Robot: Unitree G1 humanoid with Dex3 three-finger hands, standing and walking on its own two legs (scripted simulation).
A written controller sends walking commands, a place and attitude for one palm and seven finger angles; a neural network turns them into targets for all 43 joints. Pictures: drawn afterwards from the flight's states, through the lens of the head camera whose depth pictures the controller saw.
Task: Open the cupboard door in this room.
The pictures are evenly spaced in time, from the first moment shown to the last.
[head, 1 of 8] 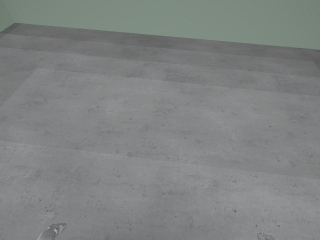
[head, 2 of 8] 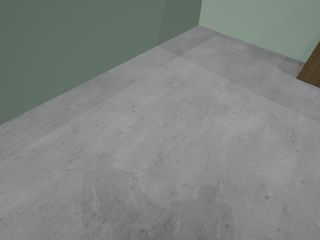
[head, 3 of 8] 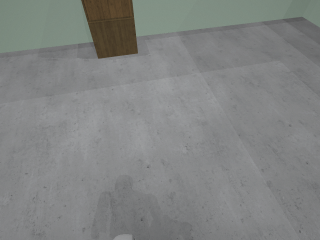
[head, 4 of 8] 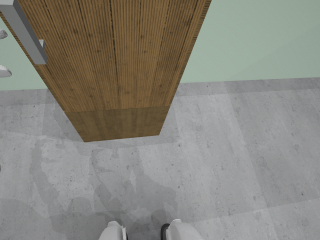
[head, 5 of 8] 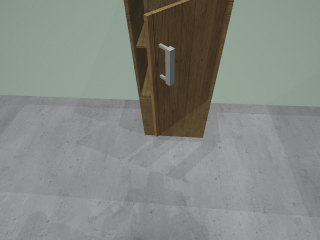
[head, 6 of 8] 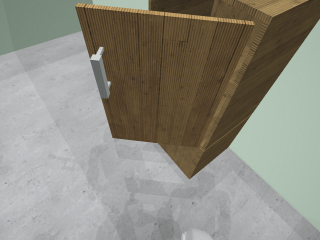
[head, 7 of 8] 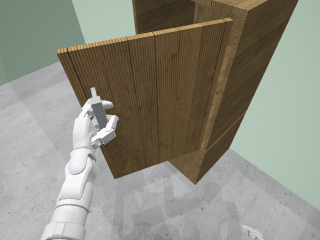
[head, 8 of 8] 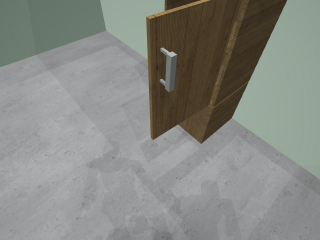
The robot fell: no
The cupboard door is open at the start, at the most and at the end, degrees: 0 88 86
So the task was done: yes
